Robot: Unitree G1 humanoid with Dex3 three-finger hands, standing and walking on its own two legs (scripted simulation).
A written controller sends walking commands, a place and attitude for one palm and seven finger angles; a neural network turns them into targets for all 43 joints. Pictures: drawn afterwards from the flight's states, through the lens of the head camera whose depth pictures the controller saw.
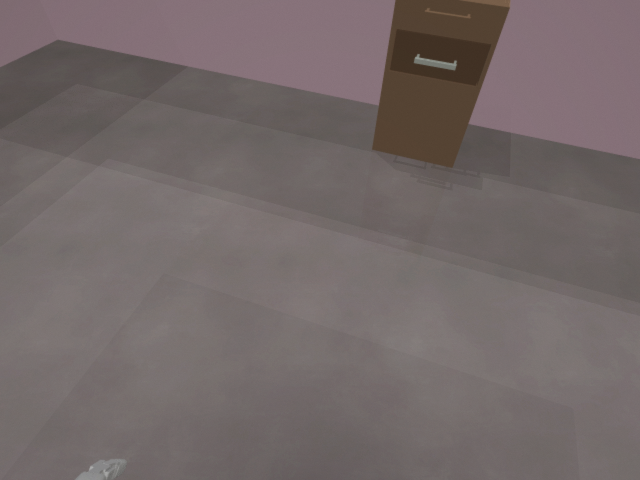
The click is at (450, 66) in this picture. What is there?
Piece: drawer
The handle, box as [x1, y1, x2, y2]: [414, 54, 456, 69]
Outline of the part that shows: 414,59 414,62 449,69 454,69 456,64 456,61 454,61 453,64 419,58 419,54 417,54 417,56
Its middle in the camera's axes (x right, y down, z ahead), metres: +0.49 -0.76 +1.66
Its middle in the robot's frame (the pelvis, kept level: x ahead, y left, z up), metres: +1.75 -0.42 -0.24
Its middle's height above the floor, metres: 0.53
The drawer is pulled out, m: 0.00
